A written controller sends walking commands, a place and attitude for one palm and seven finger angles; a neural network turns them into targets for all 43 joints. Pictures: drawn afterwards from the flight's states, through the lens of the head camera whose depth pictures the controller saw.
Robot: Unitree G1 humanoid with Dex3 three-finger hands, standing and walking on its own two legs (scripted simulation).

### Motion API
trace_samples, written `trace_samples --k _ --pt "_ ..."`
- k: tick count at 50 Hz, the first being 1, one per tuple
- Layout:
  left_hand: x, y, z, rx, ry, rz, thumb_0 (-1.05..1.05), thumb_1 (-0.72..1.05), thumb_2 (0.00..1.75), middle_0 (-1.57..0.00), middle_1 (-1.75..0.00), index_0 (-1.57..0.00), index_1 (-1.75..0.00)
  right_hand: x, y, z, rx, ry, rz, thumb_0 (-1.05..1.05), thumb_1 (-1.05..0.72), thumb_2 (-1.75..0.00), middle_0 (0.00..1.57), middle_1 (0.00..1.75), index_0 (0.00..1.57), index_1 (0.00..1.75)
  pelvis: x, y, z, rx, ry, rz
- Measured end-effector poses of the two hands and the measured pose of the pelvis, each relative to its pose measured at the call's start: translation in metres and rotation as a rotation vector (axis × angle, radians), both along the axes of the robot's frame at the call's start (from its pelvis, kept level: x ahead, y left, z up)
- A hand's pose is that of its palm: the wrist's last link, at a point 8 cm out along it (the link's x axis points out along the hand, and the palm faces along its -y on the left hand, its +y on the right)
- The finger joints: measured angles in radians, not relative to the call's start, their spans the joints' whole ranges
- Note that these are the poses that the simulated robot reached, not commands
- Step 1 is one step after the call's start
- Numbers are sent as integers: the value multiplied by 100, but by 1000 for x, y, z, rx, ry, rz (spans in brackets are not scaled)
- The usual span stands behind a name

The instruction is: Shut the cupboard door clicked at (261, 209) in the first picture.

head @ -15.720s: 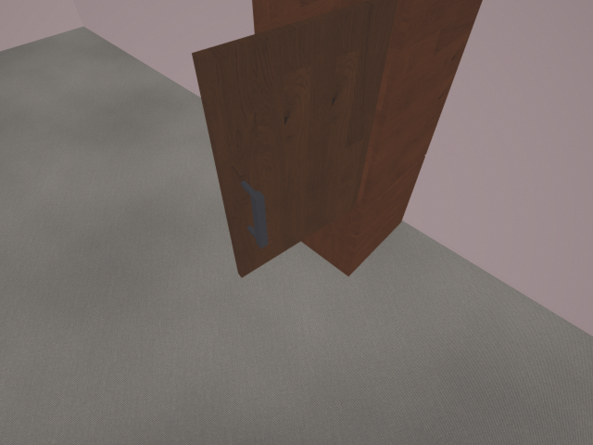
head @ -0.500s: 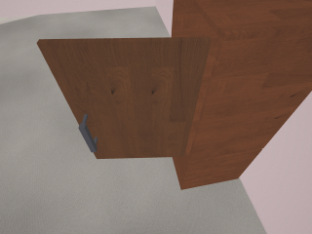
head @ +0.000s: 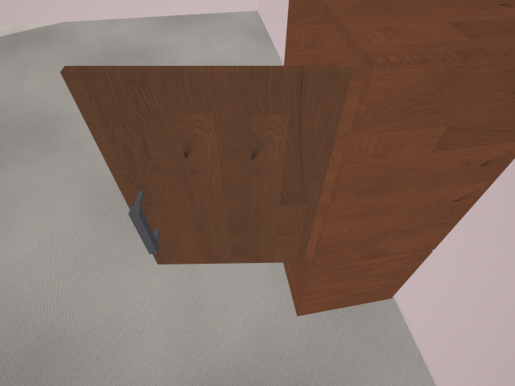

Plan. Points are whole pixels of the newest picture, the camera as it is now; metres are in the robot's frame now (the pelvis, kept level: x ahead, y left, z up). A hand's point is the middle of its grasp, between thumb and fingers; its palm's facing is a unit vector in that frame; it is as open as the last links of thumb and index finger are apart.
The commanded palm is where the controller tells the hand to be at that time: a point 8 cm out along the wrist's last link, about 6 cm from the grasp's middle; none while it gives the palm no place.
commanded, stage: look again from close up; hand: left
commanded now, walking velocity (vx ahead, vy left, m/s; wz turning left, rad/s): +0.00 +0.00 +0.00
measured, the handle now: (147, 224) +0.44 +0.27 -0.10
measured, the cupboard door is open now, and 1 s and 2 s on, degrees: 81 81 81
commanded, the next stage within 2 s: raise the hand and make a fist in 0.32 s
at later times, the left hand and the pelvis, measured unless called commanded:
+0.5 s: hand out of the picture +0.07 +0.19 -0.14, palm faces +0.17 -0.96 -0.22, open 7.3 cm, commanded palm +0.09 +0.23 -0.08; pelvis -0.01 +0.00 -0.01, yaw +0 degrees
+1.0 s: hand out of the picture +0.11 +0.18 -0.08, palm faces +0.11 -0.99 -0.04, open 5.4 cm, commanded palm +0.09 +0.24 -0.08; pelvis -0.10 -0.01 -0.13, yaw +5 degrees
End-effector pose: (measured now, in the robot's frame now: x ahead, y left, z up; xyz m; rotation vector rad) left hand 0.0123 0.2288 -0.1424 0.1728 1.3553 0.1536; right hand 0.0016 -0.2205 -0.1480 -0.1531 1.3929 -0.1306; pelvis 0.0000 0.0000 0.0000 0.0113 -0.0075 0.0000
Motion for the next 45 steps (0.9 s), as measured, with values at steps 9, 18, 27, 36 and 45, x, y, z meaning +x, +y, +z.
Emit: trace_samples --k 9,18,27,36,45 --pt "-7 -1 -1 -8 21 5 0 91 90 -20 -30 -20 -29 -3 1 1 0 11 -1 0 -91 -90 20 30 20 30 0 1 0 -1 3 1" --pt "-12 -2 -1 -11 26 10 0 91 90 -20 -30 -20 -29 -4 2 1 -1 11 -2 0 -91 -90 20 30 20 30 -1 2 1 0 0 0" --pt "74 13 69 58 -604 83 2 91 90 -22 -31 -21 -31 31 -11 9 -60 -345 10 1 -91 -90 20 30 20 30 -14 4 -12 10 20 28" --pt "127 -9 109 -133 -1439 -98 1 91 90 -31 -42 -31 -42 121 -37 18 -92 -800 193 1 -91 -90 20 30 20 30 -62 -5 -73 21 214 43" --pt "60 3 46 -84 -1286 -30 2 90 90 -47 -59 -47 -59 159 -10 -7 -70 -942 298 1 -91 -90 20 30 20 30 -91 -9 -127 -17 274 72"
